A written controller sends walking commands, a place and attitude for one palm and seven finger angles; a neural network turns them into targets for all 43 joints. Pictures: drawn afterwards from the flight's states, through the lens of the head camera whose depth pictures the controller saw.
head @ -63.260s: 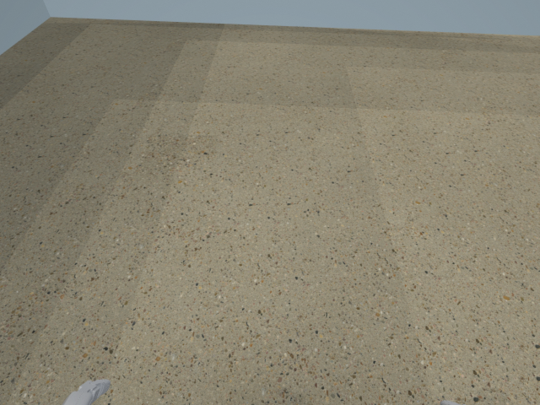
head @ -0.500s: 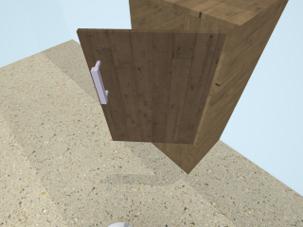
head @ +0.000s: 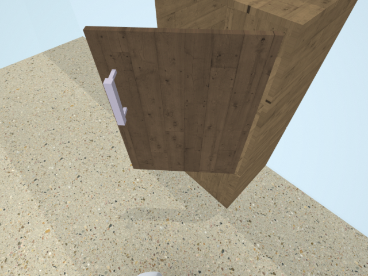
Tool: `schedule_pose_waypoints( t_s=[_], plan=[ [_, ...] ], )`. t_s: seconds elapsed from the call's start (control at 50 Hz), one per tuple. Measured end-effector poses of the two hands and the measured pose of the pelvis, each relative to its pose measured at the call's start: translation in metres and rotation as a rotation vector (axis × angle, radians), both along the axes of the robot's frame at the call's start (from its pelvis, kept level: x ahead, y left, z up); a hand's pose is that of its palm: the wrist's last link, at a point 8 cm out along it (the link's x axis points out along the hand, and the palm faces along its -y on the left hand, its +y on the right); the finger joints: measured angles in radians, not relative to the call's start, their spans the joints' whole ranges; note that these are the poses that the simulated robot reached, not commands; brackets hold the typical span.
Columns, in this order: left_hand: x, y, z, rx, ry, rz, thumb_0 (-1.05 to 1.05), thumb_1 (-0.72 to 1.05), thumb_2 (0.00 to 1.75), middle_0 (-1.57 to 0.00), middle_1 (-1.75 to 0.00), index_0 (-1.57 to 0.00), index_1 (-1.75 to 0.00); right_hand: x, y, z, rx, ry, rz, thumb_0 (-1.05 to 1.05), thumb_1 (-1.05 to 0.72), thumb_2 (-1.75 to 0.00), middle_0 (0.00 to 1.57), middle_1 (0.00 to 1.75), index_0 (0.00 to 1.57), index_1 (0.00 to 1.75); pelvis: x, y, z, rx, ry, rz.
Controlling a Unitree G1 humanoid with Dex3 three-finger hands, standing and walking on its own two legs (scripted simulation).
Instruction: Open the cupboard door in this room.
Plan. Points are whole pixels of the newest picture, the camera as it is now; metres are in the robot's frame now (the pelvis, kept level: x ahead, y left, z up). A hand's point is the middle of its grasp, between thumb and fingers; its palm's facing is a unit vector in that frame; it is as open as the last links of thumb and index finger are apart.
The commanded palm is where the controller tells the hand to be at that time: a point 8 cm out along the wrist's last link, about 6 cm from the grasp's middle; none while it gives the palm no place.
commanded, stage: come to a stop and stand still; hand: left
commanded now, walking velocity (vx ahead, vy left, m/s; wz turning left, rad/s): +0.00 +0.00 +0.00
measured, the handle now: (117, 98) +0.51 +0.22 +0.07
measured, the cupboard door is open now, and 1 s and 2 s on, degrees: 42 42 42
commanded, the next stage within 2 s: look again from close up in 1.14 s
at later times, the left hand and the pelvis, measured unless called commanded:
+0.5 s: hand out of the picture +0.02 +0.23 -0.17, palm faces -0.02 -0.98 -0.20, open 7.4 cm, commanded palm none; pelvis -0.01 +0.05 +0.01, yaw -1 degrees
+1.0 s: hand out of the picture +0.03 +0.23 -0.17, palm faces -0.02 -0.99 -0.16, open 7.4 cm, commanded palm none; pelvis +0.02 +0.06 +0.01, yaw -2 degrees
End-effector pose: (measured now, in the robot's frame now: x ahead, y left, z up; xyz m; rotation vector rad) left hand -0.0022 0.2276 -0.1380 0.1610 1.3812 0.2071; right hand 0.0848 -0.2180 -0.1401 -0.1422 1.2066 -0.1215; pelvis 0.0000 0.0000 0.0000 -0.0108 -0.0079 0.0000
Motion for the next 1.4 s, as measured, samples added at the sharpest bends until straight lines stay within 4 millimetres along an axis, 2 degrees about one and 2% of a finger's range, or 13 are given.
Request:
schedule_pose_waypoints(
  t_s=[0.1, 0.26, 0.36, 0.48, 0.64, 0.76, 0.92, 1.04, 1.22, 1.4],
  plan=[
    [0.017, 0.020, 0.000, 0.023, -0.095, -0.043, 0.01, 0.91, 0.90, -0.20, -0.30, -0.20, -0.30, -0.016, 0.002, -0.001, -0.011, -0.031, -0.028, 0.00, -0.92, -0.89, 0.20, 0.30, 0.20, 0.30, -0.002, 0.013, -0.006, -0.018, -0.018, -0.007],
    [0.049, 0.041, 0.007, 0.007, -0.198, -0.089, 0.01, 0.91, 0.90, -0.20, -0.30, -0.20, -0.30, -0.056, 0.019, 0.007, -0.033, 0.009, -0.027, 0.00, -0.93, -0.89, 0.20, 0.30, 0.20, 0.30, -0.011, 0.034, 0.000, -0.008, -0.022, -0.016],
    [0.046, 0.046, 0.009, -0.012, -0.183, -0.104, 0.01, 0.91, 0.90, -0.20, -0.30, -0.20, -0.30, -0.079, 0.028, 0.009, -0.031, 0.071, -0.026, 0.00, -0.93, -0.89, 0.20, 0.30, 0.20, 0.30, -0.016, 0.042, 0.004, -0.008, -0.002, -0.015],
    [0.025, 0.049, 0.003, -0.034, -0.103, -0.094, 0.01, 0.91, 0.90, -0.20, -0.30, -0.20, -0.30, -0.093, 0.038, 0.010, -0.026, 0.126, -0.033, 0.01, -0.92, -0.89, 0.20, 0.30, 0.20, 0.30, -0.013, 0.048, 0.006, -0.008, 0.008, -0.014],
    [0.001, 0.048, -0.003, -0.061, -0.003, -0.068, 0.01, 0.91, 0.90, -0.20, -0.30, -0.20, -0.30, -0.087, 0.046, 0.013, -0.033, 0.152, -0.033, 0.01, -0.92, -0.89, 0.20, 0.30, 0.20, 0.30, -0.002, 0.055, 0.008, -0.008, 0.011, -0.015],
    [-0.003, 0.047, -0.005, -0.076, 0.038, -0.061, 0.01, 0.91, 0.90, -0.20, -0.30, -0.20, -0.30, -0.072, 0.047, 0.015, -0.047, 0.145, -0.032, 0.01, -0.92, -0.89, 0.20, 0.30, 0.20, 0.30, 0.007, 0.058, 0.009, -0.007, 0.013, -0.018],
    [0.013, 0.049, -0.007, -0.079, 0.037, -0.066, 0.01, 0.91, 0.90, -0.20, -0.30, -0.20, -0.30, -0.052, 0.049, 0.015, -0.060, 0.122, -0.035, 0.01, -0.92, -0.89, 0.20, 0.30, 0.20, 0.30, 0.019, 0.062, 0.009, -0.005, 0.007, -0.025],
    [0.031, 0.054, -0.008, -0.072, 0.014, -0.076, 0.01, 0.91, 0.90, -0.20, -0.30, -0.20, -0.30, -0.045, 0.051, 0.015, -0.064, 0.120, -0.040, 0.01, -0.93, -0.89, 0.20, 0.30, 0.20, 0.30, 0.026, 0.065, 0.008, -0.004, 0.004, -0.030],
    [0.049, 0.059, -0.007, -0.061, -0.001, -0.091, 0.01, 0.91, 0.90, -0.20, -0.30, -0.20, -0.30, -0.050, 0.055, 0.013, -0.059, 0.145, -0.056, 0.01, -0.92, -0.89, 0.20, 0.30, 0.20, 0.30, 0.032, 0.067, 0.008, -0.001, 0.002, -0.037],
    [0.051, 0.060, -0.007, -0.057, 0.009, -0.092, 0.00, 0.91, 0.90, -0.20, -0.30, -0.20, -0.30, -0.061, 0.060, 0.011, -0.044, 0.183, -0.068, 0.01, -0.92, -0.89, 0.20, 0.30, 0.20, 0.30, 0.034, 0.066, 0.008, 0.000, 0.002, -0.038]
  ],
)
